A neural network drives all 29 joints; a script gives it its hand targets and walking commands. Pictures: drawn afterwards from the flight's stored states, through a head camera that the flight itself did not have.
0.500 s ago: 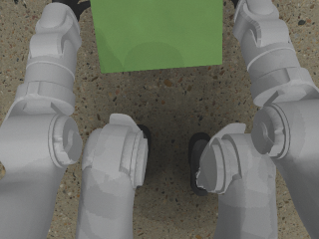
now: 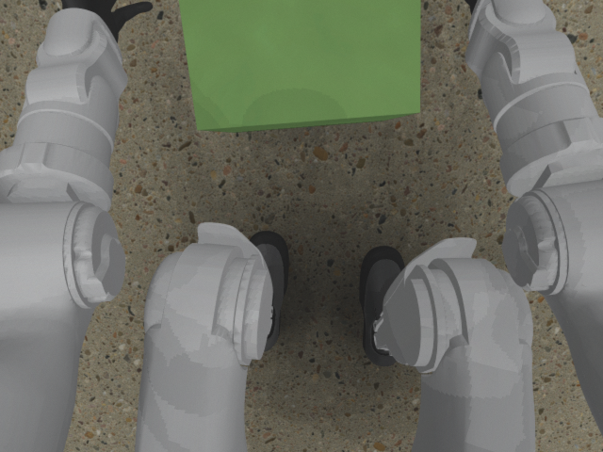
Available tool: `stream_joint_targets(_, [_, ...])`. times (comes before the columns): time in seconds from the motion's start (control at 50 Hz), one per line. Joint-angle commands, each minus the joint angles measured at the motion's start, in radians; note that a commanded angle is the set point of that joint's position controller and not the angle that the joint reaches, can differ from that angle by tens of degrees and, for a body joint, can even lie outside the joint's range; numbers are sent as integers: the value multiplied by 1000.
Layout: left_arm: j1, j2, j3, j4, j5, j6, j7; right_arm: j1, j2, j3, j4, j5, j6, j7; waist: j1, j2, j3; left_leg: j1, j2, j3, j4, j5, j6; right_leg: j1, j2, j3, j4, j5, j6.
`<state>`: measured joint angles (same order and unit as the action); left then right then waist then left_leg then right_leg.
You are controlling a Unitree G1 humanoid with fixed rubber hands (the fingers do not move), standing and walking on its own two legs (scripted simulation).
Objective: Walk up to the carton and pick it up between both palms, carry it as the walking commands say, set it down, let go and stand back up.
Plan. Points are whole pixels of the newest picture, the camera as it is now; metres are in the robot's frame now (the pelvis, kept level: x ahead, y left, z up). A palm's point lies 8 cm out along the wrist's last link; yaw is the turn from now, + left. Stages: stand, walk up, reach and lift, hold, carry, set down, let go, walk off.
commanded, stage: set down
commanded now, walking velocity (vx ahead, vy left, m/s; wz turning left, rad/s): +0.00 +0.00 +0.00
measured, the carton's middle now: out of the picture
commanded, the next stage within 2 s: let go in 1.56 s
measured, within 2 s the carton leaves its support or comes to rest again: neither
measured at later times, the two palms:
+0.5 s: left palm out of the picture +0.53 +0.27 -0.08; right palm out of the picture +0.59 -0.12 -0.08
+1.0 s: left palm out of the picture +0.53 +0.28 +0.07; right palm out of the picture +0.58 -0.13 +0.07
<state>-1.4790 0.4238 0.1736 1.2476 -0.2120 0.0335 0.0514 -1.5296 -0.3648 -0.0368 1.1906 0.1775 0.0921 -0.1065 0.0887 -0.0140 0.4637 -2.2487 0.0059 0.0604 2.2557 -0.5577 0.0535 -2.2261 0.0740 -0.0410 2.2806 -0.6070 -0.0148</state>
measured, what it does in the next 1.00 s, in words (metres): rises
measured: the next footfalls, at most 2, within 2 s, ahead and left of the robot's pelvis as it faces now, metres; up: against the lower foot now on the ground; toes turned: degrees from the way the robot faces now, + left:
none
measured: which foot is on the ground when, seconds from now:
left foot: down 0.00-1.00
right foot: down 0.00-1.00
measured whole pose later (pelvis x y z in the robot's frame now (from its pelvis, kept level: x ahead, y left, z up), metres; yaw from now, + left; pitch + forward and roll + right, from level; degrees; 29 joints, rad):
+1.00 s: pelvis +0.02 +0.01 +0.17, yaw +1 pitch +46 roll -1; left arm -1.20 0.38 0.28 0.87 -0.13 0.21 0.00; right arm -1.27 -0.34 -0.19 0.89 0.07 0.23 -0.07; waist 0.07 -0.01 0.01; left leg -1.98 -0.04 0.02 1.65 -0.47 0.04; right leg -1.95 0.06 0.00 1.67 -0.52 0.00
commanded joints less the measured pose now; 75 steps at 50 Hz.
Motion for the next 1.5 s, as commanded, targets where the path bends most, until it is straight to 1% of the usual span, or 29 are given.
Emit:
stream_joint_targets(0.0, [-239,122,-12,-83,-14,-12,-10,-272,-87,-10,-73,0,-15,10,41,-59,-1031,481,9,-112,-169,293,-54,401,-34,83,-166,204,24])
stream_joint_targets(0.1, [-261,151,-19,-123,-25,-7,-2,-289,-109,-18,-94,9,-19,8,42,-46,-1115,579,6,-118,-170,348,-55,425,-34,66,-154,222,23])
stream_joint_targets(0.2, [-284,185,-11,-267,-45,13,34,-320,-145,-17,-242,34,-8,-20,51,-39,-1445,802,-16,-100,-182,463,-55,550,-19,29,-158,284,22])
stream_joint_targets(0.24, [-270,191,-7,-300,-46,31,45,-314,-159,-20,-285,38,8,-29,51,-36,-1529,856,-24,-90,-196,477,-54,568,-14,15,-171,284,21])
stream_joint_targets(0.3, [-218,163,0,-277,-28,56,49,-268,-157,-36,-263,31,28,-27,46,-22,-1476,830,-26,-78,-228,433,-53,512,-14,8,-208,237,17])
stream_joint_targets(0.36, [-165,124,12,-269,-8,65,37,-202,-136,-59,-225,10,35,-17,33,-9,-1396,773,-25,-74,-263,400,-55,464,-15,13,-251,214,12])
stream_joint_targets(0.44, [-141,105,21,-319,6,73,21,-154,-126,-95,-223,-23,39,-9,6,11,-1398,766,-27,-75,-313,400,-58,452,-13,16,-308,214,7])
stream_joint_targets(0.5, [-136,106,25,-360,13,87,13,-142,-128,-114,-246,-40,48,-4,-3,24,-1425,789,-30,-76,-355,401,-59,459,-10,15,-353,204,6])
stream_joint_targets(0.54, [-126,110,31,-376,20,97,9,-139,-126,-120,-265,-47,57,0,-1,24,-1440,802,-31,-74,-386,394,-58,475,-8,15,-384,195,6])
stream_joint_targets(0.62, [-98,118,54,-398,40,118,-1,-132,-119,-124,-305,-57,77,11,15,9,-1474,826,-35,-70,-453,387,-56,524,-2,16,-451,191,8])
stream_joint_targets(0.72, [-42,120,92,-433,63,138,-18,-96,-106,-131,-359,-73,99,21,27,-17,-1537,875,-44,-66,-543,432,-56,605,6,18,-543,231,17])
stream_joint_targets(0.82, [10,115,116,-468,74,149,-38,-49,-95,-145,-400,-95,112,29,22,-39,-1569,916,-50,-61,-631,482,-60,687,8,19,-633,288,27])
stream_joint_targets(0.9, [37,110,122,-488,78,153,-51,-19,-88,-161,-415,-110,118,35,13,-38,-1574,956,-53,-58,-704,508,-65,739,9,19,-707,318,31])
stream_joint_targets(0.98, [59,104,125,-491,86,155,-61,5,-78,-174,-416,-120,119,44,9,-31,-1568,1000,-54,-56,-779,522,-70,787,9,22,-785,337,33])
stream_joint_targets(1.16, [103,99,143,-492,105,143,-77,54,-60,-196,-412,-137,110,62,11,-18,-1565,1128,-55,-54,-958,563,-73,932,6,38,-971,397,38])
stream_joint_targets(1.38, [161,63,162,-495,127,117,-95,112,-47,-223,-409,-167,81,91,10,-15,-1527,1351,-44,-80,-1203,638,-71,1103,-8,56,-1224,468,40])
stream_joint_targets(1.42, [171,47,167,-484,139,109,-98,124,-40,-229,-395,-175,74,97,11,-13,-1489,1379,-39,-85,-1246,641,-71,1115,-9,57,-1269,471,39])
stream_joint_targets(1.48, [194,-9,179,-443,173,88,-106,153,-11,-247,-349,-207,60,109,0,-16,-1382,1367,-28,-92,-1291,623,-76,1099,-15,56,-1319,458,38])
